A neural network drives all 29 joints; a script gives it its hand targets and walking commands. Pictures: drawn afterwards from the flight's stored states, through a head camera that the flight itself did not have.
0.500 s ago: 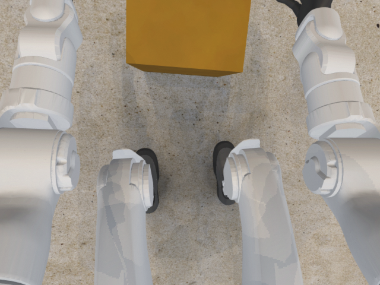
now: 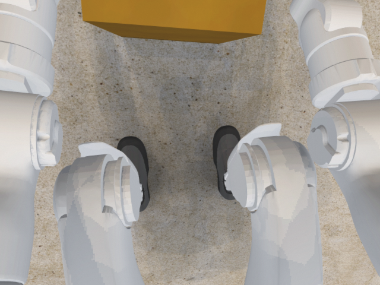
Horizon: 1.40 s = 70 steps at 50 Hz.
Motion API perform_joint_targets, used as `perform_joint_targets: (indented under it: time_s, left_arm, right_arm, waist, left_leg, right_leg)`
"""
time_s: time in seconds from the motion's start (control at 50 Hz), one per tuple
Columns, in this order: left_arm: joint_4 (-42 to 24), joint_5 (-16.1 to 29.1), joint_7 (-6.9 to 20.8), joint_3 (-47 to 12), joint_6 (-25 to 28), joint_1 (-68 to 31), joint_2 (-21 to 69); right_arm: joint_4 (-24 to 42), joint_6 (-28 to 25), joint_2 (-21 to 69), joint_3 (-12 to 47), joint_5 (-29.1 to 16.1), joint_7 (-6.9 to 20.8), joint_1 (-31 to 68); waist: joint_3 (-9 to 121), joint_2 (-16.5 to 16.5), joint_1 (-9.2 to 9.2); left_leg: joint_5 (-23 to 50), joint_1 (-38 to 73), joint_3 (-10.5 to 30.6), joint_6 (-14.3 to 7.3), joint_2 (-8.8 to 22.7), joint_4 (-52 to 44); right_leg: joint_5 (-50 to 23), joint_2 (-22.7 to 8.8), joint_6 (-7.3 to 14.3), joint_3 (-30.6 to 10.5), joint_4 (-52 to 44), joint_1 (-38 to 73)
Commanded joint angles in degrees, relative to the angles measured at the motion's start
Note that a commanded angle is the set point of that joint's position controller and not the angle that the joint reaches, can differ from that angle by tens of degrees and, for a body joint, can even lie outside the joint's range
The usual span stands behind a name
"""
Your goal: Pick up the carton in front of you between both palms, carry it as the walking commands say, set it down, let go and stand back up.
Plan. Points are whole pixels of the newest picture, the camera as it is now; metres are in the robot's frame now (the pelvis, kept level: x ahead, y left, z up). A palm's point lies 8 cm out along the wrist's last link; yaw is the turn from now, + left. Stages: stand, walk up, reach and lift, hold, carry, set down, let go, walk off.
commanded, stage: reach and lift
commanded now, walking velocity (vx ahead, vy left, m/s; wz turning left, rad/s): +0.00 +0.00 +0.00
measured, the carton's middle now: out of the picture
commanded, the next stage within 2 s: none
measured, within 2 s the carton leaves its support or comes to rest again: leaves its support in 0.70 s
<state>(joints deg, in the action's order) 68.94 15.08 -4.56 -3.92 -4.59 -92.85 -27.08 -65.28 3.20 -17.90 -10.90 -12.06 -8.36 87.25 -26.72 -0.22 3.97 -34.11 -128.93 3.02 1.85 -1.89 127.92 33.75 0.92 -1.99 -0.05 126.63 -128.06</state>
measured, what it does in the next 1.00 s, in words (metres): stands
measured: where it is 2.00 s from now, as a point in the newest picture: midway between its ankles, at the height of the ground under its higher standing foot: (184, 180)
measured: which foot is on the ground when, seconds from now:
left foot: down 0.00-1.00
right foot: down 0.00-1.00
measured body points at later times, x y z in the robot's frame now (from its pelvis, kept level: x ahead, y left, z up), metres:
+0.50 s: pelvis -0.01 +0.01 +0.01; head +0.38 +0.01 +0.23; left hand +0.59 +0.14 -0.18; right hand +0.55 -0.17 -0.18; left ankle +0.11 +0.12 -0.33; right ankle +0.11 -0.12 -0.33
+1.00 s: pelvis +0.00 +0.00 +0.05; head +0.30 +0.01 +0.38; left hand +0.55 +0.14 -0.03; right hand +0.52 -0.16 -0.04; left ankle +0.11 +0.12 -0.33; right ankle +0.11 -0.13 -0.33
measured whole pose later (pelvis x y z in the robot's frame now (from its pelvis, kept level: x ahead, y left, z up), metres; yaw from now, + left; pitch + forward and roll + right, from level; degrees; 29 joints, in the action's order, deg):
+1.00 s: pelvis +0.00 +0.00 +0.05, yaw +2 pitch +41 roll -1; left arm 50.6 -4.6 -5.5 17.5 -19.6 -73.2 -8.7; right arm -42.3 19.6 -3.8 -25.1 3.5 -7.2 65.5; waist 0.1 1.3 2.9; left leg -31.2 -126.7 3.4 2.4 -3.8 116.6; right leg 32.4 2.2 -2.9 -1.9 116.5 -125.5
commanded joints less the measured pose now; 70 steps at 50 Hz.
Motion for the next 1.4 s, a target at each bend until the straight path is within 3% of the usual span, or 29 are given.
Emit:
perform_joint_targets:
  time_s: [0.0, 0.04, 0.06, 0.1, 0.12, 0.2, 0.22, 0.24, 0.26, 0.3, 0.36, 0.44, 0.5, 0.52, 0.54, 0.6, 0.66, 0.7, 0.72, 0.74, 0.76, 0.78, 0.94, 0.96, 1.02, 1.08, 1.26, 1.3, 1.38]
  left_arm:
    - [-4.4, -1.4, 0.1, 1.8, 1.2, -14.0, -4.9]
    - [-3.2, -2.0, 0.4, 2.9, 1.1, -14.3, -7.2]
    - [-3.6, -3.5, 0.5, 4.9, 1.1, -11.9, -4.6]
    - [-4.9, -1.3, 1.0, 1.6, 1.2, -17.8, -4.2]
    - [-6.7, -3.8, 0.7, 3.2, 1.6, -16.6, -4.5]
    - [-5.3, -3.9, -0.2, 4.9, 1.9, -14.7, -5.5]
    - [-0.4, -1.4, 0.4, 1.7, 1.1, -17.5, -2.0]
    - [-0.4, -0.6, 0.9, 0.5, 1.0, -16.2, 4.1]
    - [0.9, -0.7, 0.8, -2.8, 1.1, -17.5, 0.8]
    - [-2.9, -2.4, 0.3, 1.1, 1.4, -17.4, 4.4]
    - [-3.6, -1.1, 1.5, -1.7, 1.4, -24.6, 15.0]
    - [-2.4, -4.6, 9.1, -1.2, -0.6, -28.7, 42.6]
    - [-7.6, -7.5, 13.9, 0.1, -2.3, -27.9, 55.6]
    - [-10.1, -6.9, 15.3, -1.6, -3.4, -26.9, 58.4]
    - [-8.9, -7.7, 15.8, -0.6, -4.1, -29.0, 59.4]
    - [-15.6, -5.9, 16.2, -3.9, -5.4, -26.4, 64.9]
    - [-24.6, -2.6, 15.3, -7.2, -5.8, -32.7, 68.6]
    - [-29.1, -1.3, 14.1, -9.9, -6.5, -31.4, 71.7]
    - [-27.6, -1.5, 13.7, -7.2, -7.5, -27.7, 71.0]
    - [-33.5, -1.0, 13.9, -11.8, -8.1, -31.4, 76.0]
    - [-33.7, -0.8, 13.3, -9.8, -7.8, -30.9, 73.5]
    - [-34.9, -1.0, 13.0, -12.8, -9.6, -30.6, 81.4]
    - [-28.5, -11.4, 14.6, -3.4, -13.2, -17.3, 82.8]
    - [-21.0, -15.2, 14.1, 1.3, -15.4, -10.4, 80.2]
    - [-14.9, -21.3, 15.1, 10.9, -15.2, -9.4, 78.5]
    - [-10.3, -23.4, 16.7, 12.6, -16.5, -4.6, 82.8]
    - [-20.7, -20.9, 15.9, 5.8, -15.2, -6.2, 84.5]
    - [-26.3, -18.0, 15.9, 1.4, -15.8, -5.4, 90.0]
    - [-29.1, -14.9, 15.6, -2.3, -17.5, -2.5, 92.5]
  right_arm:
    - [5.5, -1.5, -7.6, -1.4, 0.7, -0.1, 13.0]
    - [5.2, -0.6, -3.6, 0.6, -0.5, -0.1, 11.2]
    - [5.9, -0.2, -2.8, 0.9, -0.2, 0.5, 10.7]
    - [6.2, -1.4, -5.5, -1.1, 1.0, 0.6, 14.3]
    - [6.0, -1.3, -7.8, -3.1, 2.9, 0.0, 13.6]
    - [5.8, -1.6, -1.0, 1.5, -0.5, -0.2, 12.1]
    - [4.1, -1.1, -4.2, 0.6, 0.7, -0.4, 14.8]
    - [4.3, -0.9, -0.4, 2.0, 0.5, -0.1, 14.3]
    - [2.9, -1.4, -0.3, -0.3, -0.1, 0.0, 13.3]
    - [4.4, -2.1, 1.7, 1.7, 0.4, 0.1, 15.2]
    - [4.3, -2.3, 6.3, 1.7, 5.0, 1.2, 22.4]
    - [9.6, 1.2, 37.0, 7.8, 3.7, 10.0, 31.5]
    - [8.6, 4.8, 48.2, 7.1, 6.7, 15.2, 31.2]
    - [12.4, 5.1, 50.4, 3.4, 9.0, 16.6, 27.8]
    - [11.4, 6.4, 54.4, 4.7, 7.6, 17.5, 29.1]
    - [16.5, 6.9, 56.5, 7.8, 4.6, 19.9, 29.0]
    - [25.2, 7.3, 60.9, 12.7, 0.8, 20.1, 33.1]
    - [25.4, 8.9, 64.1, 16.0, -1.1, 19.4, 31.5]
    - [32.3, 9.1, 63.8, 16.9, -3.5, 19.2, 36.9]
    - [37.6, 9.4, 65.4, 19.0, -2.6, 18.7, 37.0]
    - [28.3, 11.3, 65.8, 16.4, -1.6, 18.6, 32.2]
    - [41.7, 10.7, 70.4, 21.7, -3.5, 18.0, 38.6]
    - [33.4, 15.4, 72.2, 16.5, 6.7, 18.0, 22.7]
    - [31.4, 15.7, 70.3, 12.3, 7.4, 18.6, 24.1]
    - [20.7, 17.9, 71.5, 4.7, 18.4, 18.7, 15.0]
    - [22.8, 17.1, 67.9, 3.4, 20.2, 18.8, 18.1]
    - [26.2, 18.0, 76.0, 10.6, 16.3, 20.4, 16.6]
    - [33.1, 17.6, 75.2, 13.3, 12.9, 20.8, 17.9]
    - [32.8, 20.1, 80.4, 20.4, 11.1, 21.7, 9.9]
  waist:
    - [77.5, 7.1, 1.53]
    - [74.5, 3.3, 1.72]
    - [72.5, 2.6, -3.79]
    - [73.0, 5.4, 5.21]
    - [74.2, 6.0, 0.45]
    - [76.0, 1.1, -1.46]
    - [69.0, 3.3, 4.81]
    - [70.7, 5.6, 0.62]
    - [71.1, 4.3, 5.18]
    - [74.3, 6.5, 1.19]
    - [69.6, 3.2, 5.25]
    - [67.4, 7.4, 0.79]
    - [61.5, 3.5, 1.84]
    - [61.2, 8.0, 6.46]
    - [63.5, 7.0, 1.18]
    - [68.6, 7.3, 2.57]
    - [86.5, 7.8, 0.81]
    - [98.2, 4.7, 4.88]
    - [103.4, 4.3, -2.08]
    - [112.6, 7.7, 2.21]
    - [114.8, 5.4, 2.09]
    - [122.5, 9.6, 1.96]
    - [97.8, 6.5, 2.82]
    - [92.1, 10.0, -3.31]
    - [80.0, -1.8, 2.59]
    - [80.7, 3.8, -0.76]
    - [90.1, -0.2, -0.85]
    - [98.9, 7.6, -1.05]
    - [103.1, -0.4, 0.98]
  left_leg:
    - [23.0, 35.4, -2.2, 0.4, -0.3, -9.3]
    - [18.4, 26.1, -3.6, 0.7, 0.8, -8.7]
    - [18.9, 31.0, -3.5, -0.1, -0.3, -8.5]
    - [17.0, 29.8, -2.9, 1.0, 0.4, -9.6]
    - [20.9, 34.3, -3.9, 0.5, -0.3, -9.0]
    - [17.9, 28.5, -4.1, -0.5, -0.6, -11.1]
    - [13.3, 26.7, -2.8, 0.5, 0.7, -12.2]
    - [14.5, 29.2, -3.6, 0.0, -0.9, -12.2]
    - [15.7, 33.7, -2.4, -0.4, 0.5, -12.3]
    - [17.1, 33.8, -3.5, -0.1, -0.9, -12.9]
    - [17.1, 29.1, -2.7, 0.9, -2.1, -12.3]
    - [14.1, 33.5, -5.1, -0.3, -4.0, -10.9]
    - [12.2, 23.3, -5.2, -1.1, -4.5, -10.4]
    - [12.4, 26.9, -4.3, -1.4, -4.4, -11.5]
    - [13.9, 30.3, -5.6, -1.4, -5.8, -11.4]
    - [17.6, 31.1, -5.1, -1.6, -5.1, -10.6]
    - [29.6, 41.8, -5.1, -2.0, -5.0, -9.3]
    - [33.6, 47.3, -4.5, -2.0, -4.7, -9.6]
    - [35.1, 49.7, -5.9, -2.0, -6.0, -10.3]
    - [37.6, 51.9, -6.5, -0.6, -6.1, -10.0]
    - [35.9, 55.0, -6.4, -0.7, -6.3, -9.9]
    - [35.8, 58.3, -6.6, -1.3, -6.7, -11.7]
    - [19.3, 36.0, -7.8, -0.8, -8.4, -19.8]
    - [14.6, 36.3, -8.2, -1.1, -8.0, -24.5]
    - [6.9, 29.7, -5.6, -2.2, -7.8, -27.7]
    - [5.3, 29.0, -7.0, -1.5, -8.8, -32.0]
    - [9.1, 39.1, -6.5, -1.9, -9.0, -38.6]
    - [15.9, 47.9, -6.7, -0.2, -8.3, -39.0]
    - [16.7, 55.3, -5.8, -0.4, -8.7, -42.3]
  right_leg:
    - [-27.1, 1.4, -0.9, 3.0, -7.7, 35.4]
    - [-28.2, 1.5, -0.7, 1.6, -8.9, 42.8]
    - [-23.7, 0.7, -2.0, 1.7, -9.4, 37.9]
    - [-23.0, 1.6, -0.5, 3.4, -10.1, 38.0]
    - [-22.9, 0.8, -1.0, 2.5, -9.5, 32.9]
    - [-26.7, 1.6, -1.0, 1.8, -10.2, 42.3]
    - [-21.8, 1.5, -1.0, 3.6, -11.7, 37.6]
    - [-21.2, 1.6, -0.6, 3.5, -10.5, 36.3]
    - [-21.5, 1.0, -1.4, 4.9, -11.0, 33.4]
    - [-21.5, 2.1, -0.6, 3.7, -11.9, 35.1]
    - [-23.2, 2.7, -0.1, 4.2, -11.2, 38.0]
    - [-16.2, 4.0, 0.5, 3.6, -11.3, 34.3]
    - [-17.2, 5.5, 0.8, 4.3, -9.7, 33.8]
    - [-17.0, 5.4, 1.1, 5.8, -9.4, 30.5]
    - [-15.7, 6.0, 1.4, 4.8, -10.5, 29.8]
    - [-19.5, 5.0, 1.4, 6.3, -7.4, 29.6]
    - [-30.1, 5.2, 1.9, 5.3, -6.5, 32.9]
    - [-36.1, 5.1, 0.5, 7.2, -7.7, 38.1]
    - [-35.4, 5.0, 0.5, 6.7, -7.0, 39.1]
    - [-38.9, 6.1, 1.3, 6.5, -8.7, 45.7]
    - [-35.7, 5.2, -0.1, 7.9, -7.9, 42.3]
    - [-36.0, 7.0, 0.5, 7.6, -10.2, 43.3]
    - [-21.7, 8.7, 0.6, 3.9, -22.1, 39.1]
    - [-15.9, 7.9, 0.1, 4.5, -22.4, 34.3]
    - [-8.3, 7.9, 0.0, 5.7, -27.2, 32.5]
    - [-7.5, 8.5, 0.2, 5.6, -30.6, 35.8]
    - [-11.3, 8.5, 0.1, 4.9, -36.4, 44.4]
    - [-16.2, 8.2, 0.9, 4.0, -37.1, 47.6]
    - [-17.2, 8.9, 0.0, 5.9, -40.2, 52.4]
